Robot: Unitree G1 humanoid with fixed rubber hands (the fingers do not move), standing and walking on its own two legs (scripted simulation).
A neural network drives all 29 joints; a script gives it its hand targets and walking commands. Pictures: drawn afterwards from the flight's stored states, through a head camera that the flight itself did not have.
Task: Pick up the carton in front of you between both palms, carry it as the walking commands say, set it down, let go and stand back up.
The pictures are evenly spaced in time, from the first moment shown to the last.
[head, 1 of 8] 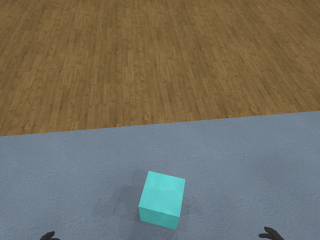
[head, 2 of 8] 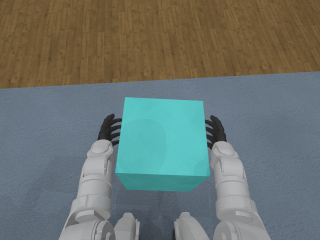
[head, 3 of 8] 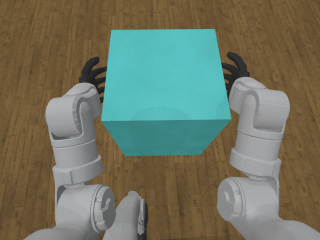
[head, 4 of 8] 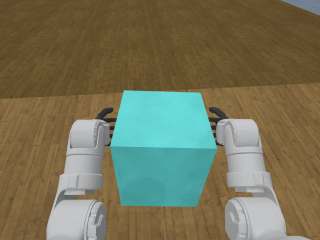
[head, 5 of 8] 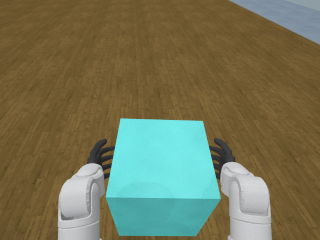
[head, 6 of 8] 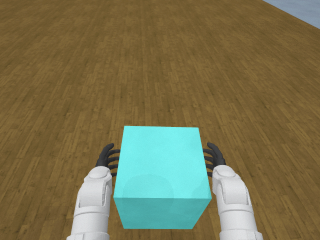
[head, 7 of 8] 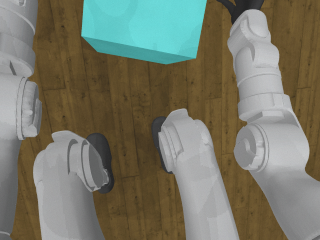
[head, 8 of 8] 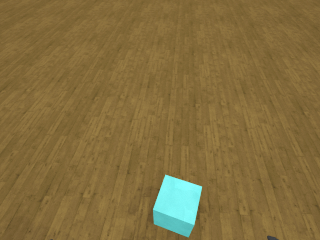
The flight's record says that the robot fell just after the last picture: no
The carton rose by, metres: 1.17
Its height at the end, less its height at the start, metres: +0.44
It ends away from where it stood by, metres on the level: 5.47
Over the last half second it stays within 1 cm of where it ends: yes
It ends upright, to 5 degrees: yes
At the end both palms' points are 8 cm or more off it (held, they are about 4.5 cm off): yes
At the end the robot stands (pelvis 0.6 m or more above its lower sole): yes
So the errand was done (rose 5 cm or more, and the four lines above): yes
